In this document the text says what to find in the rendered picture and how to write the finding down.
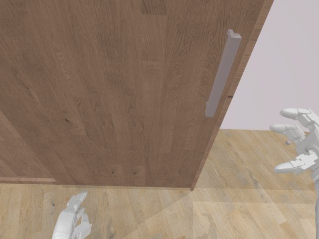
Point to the wardrobe door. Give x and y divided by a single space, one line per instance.
114 92
16 157

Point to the robot left hand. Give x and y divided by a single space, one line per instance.
67 220

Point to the handle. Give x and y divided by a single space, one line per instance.
228 56

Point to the robot right hand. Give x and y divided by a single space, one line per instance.
304 160

